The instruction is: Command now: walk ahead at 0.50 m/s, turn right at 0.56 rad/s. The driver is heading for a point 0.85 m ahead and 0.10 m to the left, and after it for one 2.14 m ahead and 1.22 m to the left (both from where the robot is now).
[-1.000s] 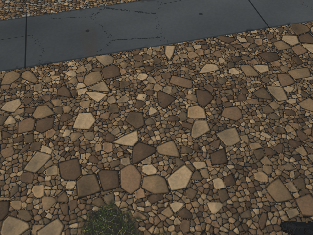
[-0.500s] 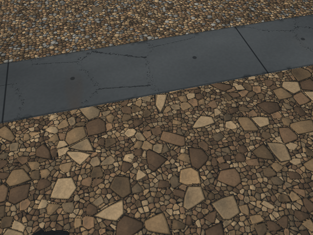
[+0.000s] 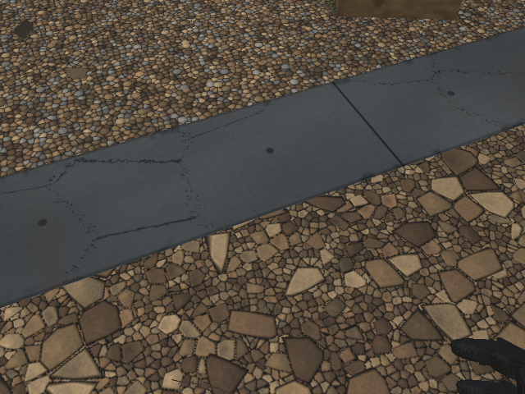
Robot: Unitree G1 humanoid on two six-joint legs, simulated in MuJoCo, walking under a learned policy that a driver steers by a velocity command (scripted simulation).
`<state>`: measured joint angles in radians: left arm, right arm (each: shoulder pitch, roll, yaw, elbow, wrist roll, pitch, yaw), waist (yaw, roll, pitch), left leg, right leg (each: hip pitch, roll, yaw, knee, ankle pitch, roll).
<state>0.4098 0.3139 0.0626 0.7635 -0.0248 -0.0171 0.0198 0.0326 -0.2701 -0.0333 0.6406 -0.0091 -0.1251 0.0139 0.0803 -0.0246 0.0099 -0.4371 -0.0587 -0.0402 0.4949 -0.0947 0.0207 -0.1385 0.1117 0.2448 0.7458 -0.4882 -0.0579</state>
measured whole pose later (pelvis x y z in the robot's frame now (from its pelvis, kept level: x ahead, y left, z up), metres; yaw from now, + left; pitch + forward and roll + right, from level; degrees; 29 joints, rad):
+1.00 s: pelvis +0.49 +0.02 -0.01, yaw +18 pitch +1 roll -1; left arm 0.29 0.31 0.07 0.81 -0.02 -0.07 0.00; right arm 0.11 -0.30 -0.07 0.64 0.02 -0.03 0.04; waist 0.04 0.00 0.07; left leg -0.49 -0.03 0.04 0.66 -0.20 0.10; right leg -0.18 -0.07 -0.07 1.03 -0.51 0.04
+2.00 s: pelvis +0.98 +0.26 -0.01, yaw +44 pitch +1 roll -2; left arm 0.29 0.32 0.08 0.86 -0.02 -0.04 0.00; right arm 0.09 -0.29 -0.07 0.62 0.02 -0.01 0.04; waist 0.04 0.01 0.07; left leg -0.51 0.01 0.05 0.62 -0.14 0.10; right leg 0.03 -0.10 -0.26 0.58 -0.46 0.05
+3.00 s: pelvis +1.41 +0.68 +0.00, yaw +31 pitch +2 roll -1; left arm 0.40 0.31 0.07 0.76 -0.03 -0.02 0.02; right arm 0.04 -0.28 -0.03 0.64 0.00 -0.12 0.01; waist 0.09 0.02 0.00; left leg -0.45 -0.01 -0.09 0.44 -0.02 -0.02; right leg -0.06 0.12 0.25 0.47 -0.42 -0.06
